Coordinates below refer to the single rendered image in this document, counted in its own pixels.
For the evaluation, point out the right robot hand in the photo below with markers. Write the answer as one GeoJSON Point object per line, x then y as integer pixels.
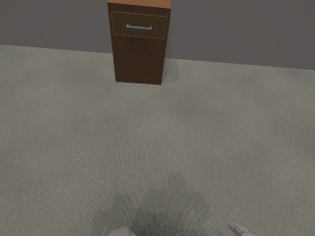
{"type": "Point", "coordinates": [239, 230]}

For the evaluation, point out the cabinet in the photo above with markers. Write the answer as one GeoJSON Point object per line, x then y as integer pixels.
{"type": "Point", "coordinates": [139, 59]}

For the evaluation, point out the handle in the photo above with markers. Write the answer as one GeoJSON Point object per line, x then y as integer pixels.
{"type": "Point", "coordinates": [138, 28]}

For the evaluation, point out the drawer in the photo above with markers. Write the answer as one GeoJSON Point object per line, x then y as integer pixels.
{"type": "Point", "coordinates": [121, 19]}

